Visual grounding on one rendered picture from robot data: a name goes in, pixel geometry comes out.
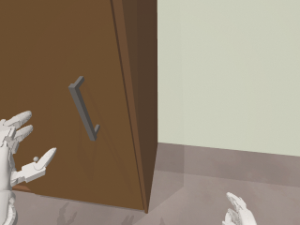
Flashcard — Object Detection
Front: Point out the handle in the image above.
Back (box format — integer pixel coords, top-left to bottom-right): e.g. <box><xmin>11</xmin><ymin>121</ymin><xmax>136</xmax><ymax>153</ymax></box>
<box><xmin>68</xmin><ymin>76</ymin><xmax>100</xmax><ymax>142</ymax></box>

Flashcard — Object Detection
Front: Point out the right robot hand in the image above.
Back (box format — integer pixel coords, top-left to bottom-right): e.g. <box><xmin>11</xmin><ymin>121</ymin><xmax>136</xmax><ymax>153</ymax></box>
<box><xmin>222</xmin><ymin>192</ymin><xmax>257</xmax><ymax>225</ymax></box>

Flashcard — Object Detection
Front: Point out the left robot forearm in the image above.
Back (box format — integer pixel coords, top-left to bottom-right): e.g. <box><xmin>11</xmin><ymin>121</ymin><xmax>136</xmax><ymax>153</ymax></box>
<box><xmin>0</xmin><ymin>190</ymin><xmax>18</xmax><ymax>225</ymax></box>

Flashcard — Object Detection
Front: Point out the left robot hand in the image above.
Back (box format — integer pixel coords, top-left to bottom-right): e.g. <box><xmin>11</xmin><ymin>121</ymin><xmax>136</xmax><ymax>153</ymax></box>
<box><xmin>0</xmin><ymin>111</ymin><xmax>57</xmax><ymax>191</ymax></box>

